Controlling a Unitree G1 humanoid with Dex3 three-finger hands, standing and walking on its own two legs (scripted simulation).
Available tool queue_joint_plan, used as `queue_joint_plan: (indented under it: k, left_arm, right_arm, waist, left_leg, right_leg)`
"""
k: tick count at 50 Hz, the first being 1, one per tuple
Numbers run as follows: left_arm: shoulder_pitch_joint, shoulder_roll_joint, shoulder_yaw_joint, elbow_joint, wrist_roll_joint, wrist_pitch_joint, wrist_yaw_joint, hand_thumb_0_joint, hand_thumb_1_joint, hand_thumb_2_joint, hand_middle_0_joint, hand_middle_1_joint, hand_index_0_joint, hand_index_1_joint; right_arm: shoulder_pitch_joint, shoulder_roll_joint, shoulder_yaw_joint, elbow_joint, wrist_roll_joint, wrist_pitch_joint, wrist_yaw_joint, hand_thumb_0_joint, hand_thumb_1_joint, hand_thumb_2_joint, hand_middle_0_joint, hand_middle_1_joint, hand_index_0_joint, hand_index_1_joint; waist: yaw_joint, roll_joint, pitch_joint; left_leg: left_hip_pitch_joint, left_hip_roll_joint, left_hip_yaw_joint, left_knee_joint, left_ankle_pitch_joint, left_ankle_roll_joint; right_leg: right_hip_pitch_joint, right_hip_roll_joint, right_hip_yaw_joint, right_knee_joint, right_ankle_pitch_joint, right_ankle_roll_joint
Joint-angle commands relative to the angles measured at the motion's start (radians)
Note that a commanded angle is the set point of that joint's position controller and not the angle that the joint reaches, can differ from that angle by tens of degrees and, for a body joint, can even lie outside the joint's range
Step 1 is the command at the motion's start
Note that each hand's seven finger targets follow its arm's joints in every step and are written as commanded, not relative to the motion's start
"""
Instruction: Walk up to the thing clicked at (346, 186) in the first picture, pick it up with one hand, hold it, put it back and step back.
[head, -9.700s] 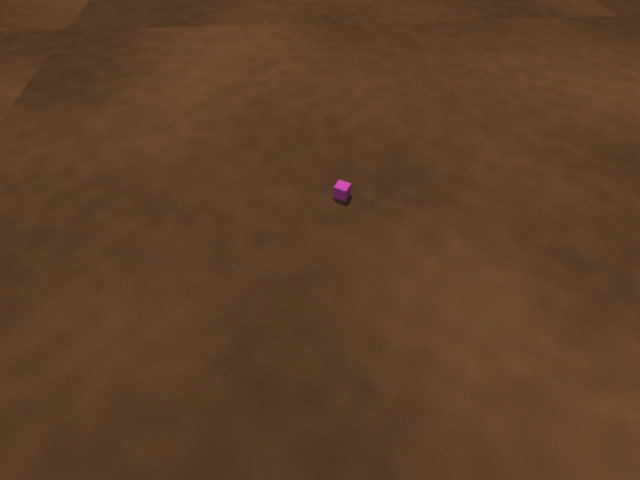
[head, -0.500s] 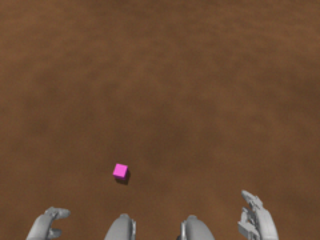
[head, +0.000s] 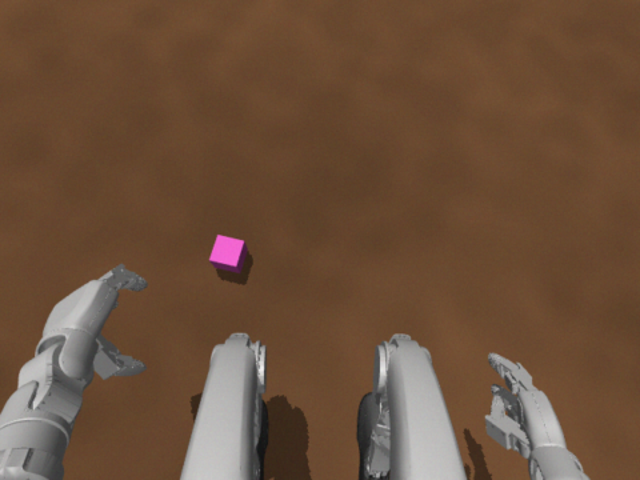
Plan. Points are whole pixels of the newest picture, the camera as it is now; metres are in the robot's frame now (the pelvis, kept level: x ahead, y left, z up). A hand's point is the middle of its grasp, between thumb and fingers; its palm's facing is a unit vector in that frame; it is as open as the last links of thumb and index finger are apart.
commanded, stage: rise first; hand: left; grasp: from above
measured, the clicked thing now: (229, 254) +0.51 +0.21 -0.49
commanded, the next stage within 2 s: none
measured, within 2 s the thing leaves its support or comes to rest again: neither
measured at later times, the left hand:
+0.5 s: hand (158, 282) +0.39 +0.29 -0.27, palm faces -0.51 -0.17 -0.84, open 12.5 cm
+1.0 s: hand (173, 265) +0.43 +0.28 -0.32, palm faces -0.50 -0.04 -0.87, open 12.9 cm
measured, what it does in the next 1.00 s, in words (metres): lowers itself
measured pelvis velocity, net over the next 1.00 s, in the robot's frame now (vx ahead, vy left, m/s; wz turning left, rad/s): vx -0.04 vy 0.01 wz -0.08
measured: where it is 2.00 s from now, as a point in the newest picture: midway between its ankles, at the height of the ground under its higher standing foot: (311, 465)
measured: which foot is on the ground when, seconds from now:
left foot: down 0.00-1.00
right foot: down 0.00-1.00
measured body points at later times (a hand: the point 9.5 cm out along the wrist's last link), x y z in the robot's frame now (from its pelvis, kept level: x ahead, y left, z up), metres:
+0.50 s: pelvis -0.04 +0.01 -0.13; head +0.17 +0.05 +0.26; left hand +0.41 +0.29 -0.22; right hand +0.02 -0.28 -0.24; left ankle +0.05 +0.13 -0.49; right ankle +0.06 -0.13 -0.49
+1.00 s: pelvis -0.04 +0.01 -0.17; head +0.20 +0.06 +0.21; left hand +0.45 +0.28 -0.27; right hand +0.00 -0.27 -0.28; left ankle +0.05 +0.13 -0.49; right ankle +0.06 -0.13 -0.49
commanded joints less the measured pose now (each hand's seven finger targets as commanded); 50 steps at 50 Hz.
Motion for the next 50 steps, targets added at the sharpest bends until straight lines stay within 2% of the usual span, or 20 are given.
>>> queue_joint_plan:
  k: [1, 6, 8, 9, 12, 13, 14, 16, 18, 19, 21, 23, 27, 28, 30, 35, 39, 45, 48, 50]
  left_arm:
    - [-0.259, 0.316, 0.086, -0.050, 0.080, -0.074, 0.023, 0.000, -0.313, 0.776, -0.334, -0.846, -0.342, -0.838]
    - [-0.417, 0.350, 0.072, 0.077, 0.168, -0.127, 0.027, 0.000, -0.303, 0.778, -0.332, -0.847, -0.344, -0.836]
    - [-0.502, 0.386, 0.076, 0.094, 0.201, -0.149, 0.033, 0.000, -0.306, 0.802, -0.305, -0.846, -0.315, -0.837]
    - [-0.506, 0.424, 0.096, 0.120, 0.217, -0.158, 0.041, 0.000, -0.287, 0.799, -0.299, -0.847, -0.311, -0.835]
    - [-0.584, 0.461, 0.097, 0.168, 0.261, -0.191, 0.061, 0.000, -0.255, 0.795, -0.308, -0.813, -0.317, -0.805]
    - [-0.631, 0.461, 0.082, 0.167, 0.282, -0.204, 0.067, 0.000, -0.260, 0.800, -0.303, -0.810, -0.311, -0.803]
    - [-0.651, 0.483, 0.093, 0.193, 0.299, -0.213, 0.076, 0.000, -0.245, 0.803, -0.293, -0.789, -0.300, -0.783]
    - [-0.676, 0.499, 0.092, 0.233, 0.330, -0.230, 0.097, 0.000, -0.216, 0.803, -0.284, -0.771, -0.291, -0.765]
    - [-0.720, 0.481, 0.066, 0.262, 0.362, -0.245, 0.113, 0.000, -0.232, 0.819, -0.264, -0.780, -0.271, -0.773]
    - [-0.733, 0.515, 0.087, 0.269, 0.375, -0.250, 0.126, 0.000, -0.250, 0.833, -0.261, -0.768, -0.262, -0.767]
    - [-0.793, 0.535, 0.077, 0.279, 0.406, -0.260, 0.145, 0.000, -0.257, 0.837, -0.257, -0.767, -0.259, -0.765]
    - [-0.803, 0.493, 0.046, 0.323, 0.428, -0.263, 0.158, 0.000, -0.268, 0.842, -0.255, -0.755, -0.253, -0.757]
    - [-0.856, 0.568, 0.076, 0.351, 0.479, -0.263, 0.191, 0.000, -0.291, 0.854, -0.253, -0.738, -0.248, -0.743]
    - [-0.873, 0.558, 0.060, 0.374, 0.495, -0.259, 0.197, 0.000, -0.293, 0.855, -0.248, -0.742, -0.243, -0.746]
    - [-0.898, 0.530, 0.040, 0.394, 0.504, -0.259, 0.205, 0.000, -0.289, 0.851, -0.258, -0.723, -0.250, -0.731]
    - [-0.951, 0.578, 0.043, 0.417, 0.542, -0.259, 0.217, 0.000, -0.310, 0.860, -0.253, -0.716, -0.241, -0.726]
    - [-0.970, 0.582, 0.034, 0.451, 0.557, -0.269, 0.219, 0.000, -0.287, 0.834, -0.266, -0.707, -0.259, -0.713]
    - [-1.003, 0.604, 0.034, 0.463, 0.592, -0.286, 0.234, 0.000, -0.287, 0.829, -0.276, -0.695, -0.267, -0.704]
    - [-1.001, 0.587, 0.014, 0.485, 0.605, -0.294, 0.241, 0.000, -0.271, 0.811, -0.297, -0.683, -0.288, -0.691]
    - [-0.989, 0.597, 0.024, 0.486, 0.615, -0.300, 0.248, 0.000, -0.280, 0.822, -0.301, -0.665, -0.284, -0.680]
  right_arm:
    - [0.140, -0.167, -0.077, -0.051, -0.001, -0.006, 0.003, 0.000, -0.951, -0.917, 0.200, 0.300, 0.200, 0.300]
    - [0.171, -0.173, -0.082, -0.027, -0.009, 0.033, 0.011, 0.000, -0.948, -0.916, 0.200, 0.299, 0.200, 0.299]
    - [0.176, -0.178, -0.079, -0.024, -0.015, 0.049, 0.016, 0.000, -0.925, -0.910, 0.200, 0.299, 0.200, 0.299]
    - [0.178, -0.185, -0.079, -0.025, -0.015, 0.057, 0.017, 0.000, -0.911, -0.906, 0.200, 0.299, 0.200, 0.299]
    - [0.175, -0.181, -0.064, -0.016, -0.027, 0.079, 0.023, 0.000, -0.890, -0.901, 0.200, 0.299, 0.200, 0.299]
    - [0.184, -0.179, -0.062, -0.012, -0.029, 0.085, 0.026, 0.000, -0.891, -0.900, 0.200, 0.299, 0.200, 0.299]
    - [0.189, -0.183, -0.059, -0.007, -0.033, 0.092, 0.028, 0.000, -0.876, -0.897, 0.200, 0.299, 0.200, 0.299]
    - [0.190, -0.187, -0.051, -0.001, -0.041, 0.104, 0.033, 0.000, -0.846, -0.889, 0.200, 0.299, 0.200, 0.299]
    - [0.201, -0.187, -0.046, 0.010, -0.047, 0.113, 0.039, 0.000, -0.845, -0.888, 0.199, 0.300, 0.200, 0.300]
    - [0.204, -0.199, -0.045, 0.012, -0.051, 0.118, 0.041, 0.000, -0.847, -0.889, 0.199, 0.300, 0.200, 0.300]
    - [0.210, -0.204, -0.041, 0.017, -0.060, 0.128, 0.047, 0.000, -0.853, -0.891, 0.199, 0.300, 0.199, 0.300]
    - [0.220, -0.204, -0.037, 0.031, -0.069, 0.135, 0.053, 0.000, -0.858, -0.893, 0.199, 0.300, 0.199, 0.300]
    - [0.238, -0.218, -0.034, 0.044, -0.083, 0.155, 0.060, 0.000, -0.878, -0.898, 0.199, 0.300, 0.199, 0.300]
    - [0.237, -0.220, -0.034, 0.048, -0.086, 0.159, 0.061, 0.000, -0.879, -0.898, 0.199, 0.300, 0.199, 0.300]
    - [0.236, -0.217, -0.033, 0.049, -0.092, 0.166, 0.064, 0.000, -0.880, -0.898, 0.199, 0.300, 0.199, 0.300]
    - [0.240, -0.224, -0.022, 0.062, -0.108, 0.183, 0.069, 0.000, -0.891, -0.900, 0.199, 0.300, 0.200, 0.300]
    - [0.232, -0.216, -0.014, 0.064, -0.116, 0.195, 0.071, 0.000, -0.899, -0.902, 0.199, 0.300, 0.200, 0.300]
    - [0.241, -0.223, -0.003, 0.076, -0.133, 0.212, 0.075, 0.000, -0.905, -0.903, 0.199, 0.300, 0.200, 0.300]
    - [0.232, -0.221, 0.005, 0.079, -0.138, 0.218, 0.077, 0.000, -0.911, -0.905, 0.199, 0.300, 0.200, 0.300]
    - [0.249, -0.224, 0.010, 0.081, -0.144, 0.223, 0.078, 0.000, -0.908, -0.904, 0.199, 0.300, 0.200, 0.300]
  waist:
    - [-0.007, 0.065, -0.582]
    - [-0.016, 0.038, -0.593]
    - [-0.024, 0.065, -0.606]
    - [-0.015, 0.050, -0.609]
    - [-0.025, 0.084, -0.558]
    - [-0.042, 0.114, -0.565]
    - [-0.042, 0.112, -0.558]
    - [-0.049, 0.129, -0.544]
    - [-0.069, 0.165, -0.530]
    - [-0.063, 0.168, -0.534]
    - [-0.081, 0.216, -0.531]
    - [-0.099, 0.215, -0.528]
    - [-0.099, 0.248, -0.559]
    - [-0.109, 0.253, -0.551]
    - [-0.127, 0.246, -0.520]
    - [-0.133, 0.280, -0.543]
    - [-0.148, 0.229, -0.527]
    - [-0.164, 0.257, -0.545]
    - [-0.167, 0.274, -0.519]
    - [-0.173, 0.269, -0.531]
  left_leg:
    - [0.254, -0.047, 0.024, -0.097, 0.352, 0.040]
    - [0.145, -0.045, 0.029, -0.029, 0.218, 0.044]
    - [0.122, -0.042, 0.022, -0.007, 0.188, 0.044]
    - [0.105, -0.044, 0.020, 0.004, 0.171, 0.047]
    - [0.052, -0.042, 0.014, 0.028, 0.121, 0.048]
    - [0.042, -0.042, 0.012, 0.039, 0.096, 0.047]
    - [0.036, -0.043, 0.005, 0.048, 0.077, 0.049]
    - [0.024, -0.043, 0.000, 0.066, 0.065, 0.047]
    - [0.016, -0.044, -0.008, 0.078, 0.061, 0.043]
    - [0.029, -0.042, -0.023, 0.078, 0.054, 0.043]
    - [0.029, -0.040, -0.028, 0.090, 0.049, 0.039]
    - [0.039, -0.041, -0.032, 0.117, 0.092, 0.037]
    - [0.046, -0.046, -0.030, 0.153, 0.139, 0.034]
    - [0.040, -0.047, -0.028, 0.161, 0.130, 0.034]
    - [0.010, -0.048, -0.033, 0.167, 0.090, 0.037]
    - [0.010, -0.053, -0.024, 0.208, 0.133, 0.037]
    - [-0.058, -0.060, -0.011, 0.241, 0.102, 0.049]
    - [-0.037, -0.058, -0.014, 0.279, 0.176, 0.045]
    - [-0.043, -0.058, -0.017, 0.287, 0.174, 0.044]
    - [-0.041, -0.058, -0.021, 0.295, 0.206, 0.044]
  right_leg:
    - [0.274, 0.048, 0.007, -0.130, 0.334, -0.038]
    - [0.198, 0.052, -0.012, -0.088, 0.211, -0.035]
    - [0.158, 0.053, -0.021, -0.055, 0.180, -0.037]
    - [0.146, 0.056, -0.025, -0.044, 0.159, -0.038]
    - [0.071, 0.058, -0.038, -0.007, 0.110, -0.040]
    - [0.050, 0.060, -0.041, 0.009, 0.090, -0.041]
    - [0.026, 0.060, -0.047, 0.020, 0.075, -0.041]
    - [-0.016, 0.061, -0.056, 0.048, 0.064, -0.042]
    - [-0.058, 0.060, -0.066, 0.076, 0.066, -0.043]
    - [-0.088, 0.060, -0.076, 0.095, 0.066, -0.043]
    - [-0.122, 0.059, -0.082, 0.124, 0.072, -0.046]
    - [-0.149, 0.056, -0.090, 0.145, 0.107, -0.046]
    - [-0.172, 0.054, -0.091, 0.183, 0.137, -0.049]
    - [-0.190, 0.054, -0.091, 0.187, 0.130, -0.049]
    - [-0.218, 0.053, -0.099, 0.193, 0.105, -0.047]
    - [-0.218, 0.049, -0.096, 0.221, 0.134, -0.046]
    - [-0.205, 0.055, -0.096, 0.216, 0.109, -0.044]
    - [-0.218, 0.059, -0.102, 0.248, 0.167, -0.046]
    - [-0.235, 0.060, -0.102, 0.258, 0.167, -0.047]
    - [-0.222, 0.060, -0.104, 0.268, 0.192, -0.046]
